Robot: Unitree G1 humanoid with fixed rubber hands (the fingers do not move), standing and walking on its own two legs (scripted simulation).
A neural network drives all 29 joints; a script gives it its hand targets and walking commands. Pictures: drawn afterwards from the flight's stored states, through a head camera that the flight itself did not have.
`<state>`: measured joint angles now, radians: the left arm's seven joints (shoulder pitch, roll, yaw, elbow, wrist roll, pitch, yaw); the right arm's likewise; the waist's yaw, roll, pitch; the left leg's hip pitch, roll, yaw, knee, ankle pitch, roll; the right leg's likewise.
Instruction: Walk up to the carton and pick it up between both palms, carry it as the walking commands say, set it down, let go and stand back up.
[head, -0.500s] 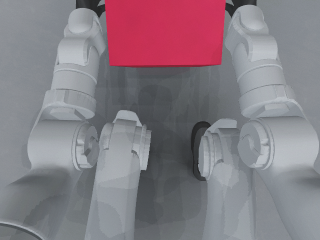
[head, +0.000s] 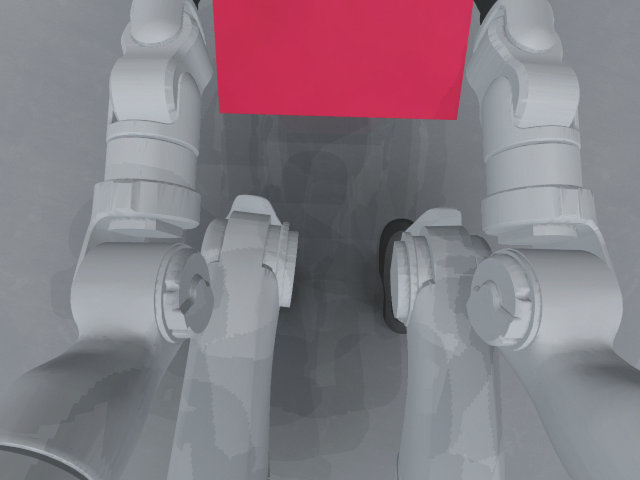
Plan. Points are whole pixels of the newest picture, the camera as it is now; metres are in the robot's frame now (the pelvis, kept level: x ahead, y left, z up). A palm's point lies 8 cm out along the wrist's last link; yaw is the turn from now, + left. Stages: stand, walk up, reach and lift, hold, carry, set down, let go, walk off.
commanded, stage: reach and lift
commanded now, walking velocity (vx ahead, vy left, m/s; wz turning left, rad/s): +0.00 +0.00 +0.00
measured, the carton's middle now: (339, 15) +0.53 +0.02 -0.21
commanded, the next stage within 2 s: none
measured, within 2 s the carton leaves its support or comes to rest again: neither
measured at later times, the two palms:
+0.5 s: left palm out of the picture +0.52 +0.16 -0.07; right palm out of the picture +0.52 -0.13 -0.07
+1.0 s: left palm out of the picture +0.50 +0.15 +0.00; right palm out of the picture +0.50 -0.13 +0.00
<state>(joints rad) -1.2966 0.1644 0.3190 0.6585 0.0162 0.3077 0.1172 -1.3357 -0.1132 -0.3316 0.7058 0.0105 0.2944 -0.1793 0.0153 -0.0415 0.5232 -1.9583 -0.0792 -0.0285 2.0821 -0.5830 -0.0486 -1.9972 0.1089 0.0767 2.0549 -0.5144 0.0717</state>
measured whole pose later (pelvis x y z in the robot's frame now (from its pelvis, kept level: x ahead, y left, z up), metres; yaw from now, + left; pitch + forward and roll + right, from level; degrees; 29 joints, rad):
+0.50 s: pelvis -0.01 +0.01 +0.05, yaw +0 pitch +23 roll +0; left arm -1.30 0.12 0.38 0.60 0.08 0.39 0.09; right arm -1.30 -0.07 -0.40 0.60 -0.07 0.39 -0.16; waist 0.01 -0.02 0.52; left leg -1.81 -0.08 -0.04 1.92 -0.53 -0.03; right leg -1.82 0.10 0.08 1.89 -0.47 0.08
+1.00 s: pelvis -0.02 +0.00 +0.09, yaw +0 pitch +19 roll +1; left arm -1.21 0.08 0.39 0.54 0.07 0.42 0.09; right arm -1.24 -0.05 -0.38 0.56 -0.08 0.42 -0.15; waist 0.01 -0.01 0.52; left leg -1.61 -0.08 -0.04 1.76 -0.50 -0.04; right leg -1.64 0.09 0.09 1.74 -0.44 0.06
